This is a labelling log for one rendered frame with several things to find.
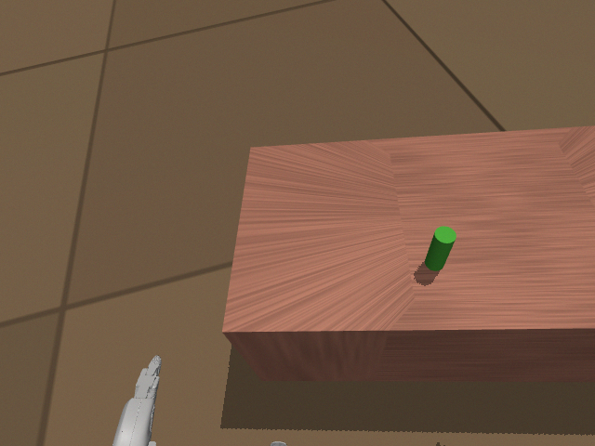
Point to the left robot hand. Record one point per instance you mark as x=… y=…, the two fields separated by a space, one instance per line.
x=135 y=424

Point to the can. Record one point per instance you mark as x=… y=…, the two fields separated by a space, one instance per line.
x=440 y=247

